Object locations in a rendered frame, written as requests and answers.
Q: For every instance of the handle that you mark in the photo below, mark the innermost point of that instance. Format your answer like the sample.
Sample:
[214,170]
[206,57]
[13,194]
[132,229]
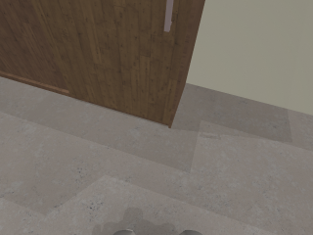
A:
[168,15]

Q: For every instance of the wardrobe door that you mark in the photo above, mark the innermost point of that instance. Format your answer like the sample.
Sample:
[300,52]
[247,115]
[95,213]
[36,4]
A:
[24,48]
[116,53]

